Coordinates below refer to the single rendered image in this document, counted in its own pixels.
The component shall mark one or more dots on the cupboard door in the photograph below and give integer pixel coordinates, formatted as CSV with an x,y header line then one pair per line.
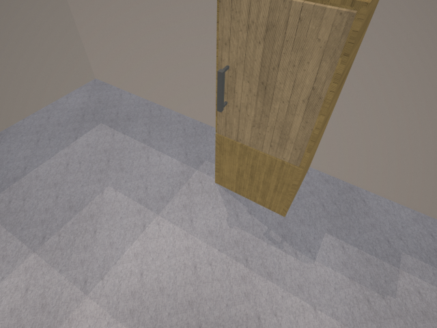
x,y
282,55

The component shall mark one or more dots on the handle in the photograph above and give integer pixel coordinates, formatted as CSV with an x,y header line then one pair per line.
x,y
221,89

